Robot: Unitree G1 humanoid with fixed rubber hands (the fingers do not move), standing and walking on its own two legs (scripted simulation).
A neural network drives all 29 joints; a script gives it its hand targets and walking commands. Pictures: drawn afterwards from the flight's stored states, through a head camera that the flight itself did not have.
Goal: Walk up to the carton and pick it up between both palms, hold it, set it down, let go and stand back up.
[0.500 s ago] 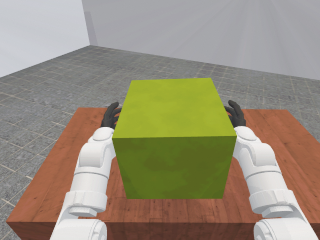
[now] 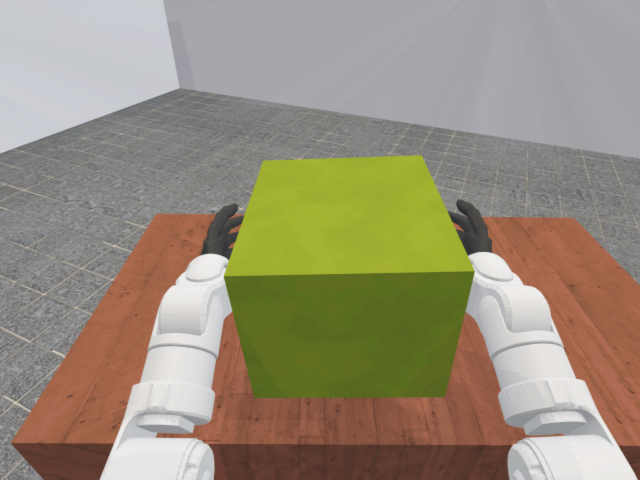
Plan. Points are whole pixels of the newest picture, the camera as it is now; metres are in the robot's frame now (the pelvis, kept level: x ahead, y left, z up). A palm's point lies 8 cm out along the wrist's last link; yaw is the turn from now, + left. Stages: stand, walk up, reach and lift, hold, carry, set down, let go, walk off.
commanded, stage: hold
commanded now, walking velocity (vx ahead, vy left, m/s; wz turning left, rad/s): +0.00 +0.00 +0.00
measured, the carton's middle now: (344, 266) +0.37 -0.01 +0.14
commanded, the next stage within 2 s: none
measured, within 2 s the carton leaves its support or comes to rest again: neither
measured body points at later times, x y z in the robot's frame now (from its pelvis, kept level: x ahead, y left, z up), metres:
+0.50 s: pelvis +0.00 +0.00 +0.00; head -0.06 +0.02 +0.44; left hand +0.38 +0.15 +0.16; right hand +0.37 -0.17 +0.17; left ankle +0.04 +0.12 -0.74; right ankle +0.03 -0.13 -0.74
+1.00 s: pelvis +0.00 +0.00 +0.00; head -0.06 +0.02 +0.44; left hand +0.38 +0.15 +0.16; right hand +0.37 -0.17 +0.17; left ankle +0.04 +0.12 -0.74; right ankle +0.03 -0.13 -0.74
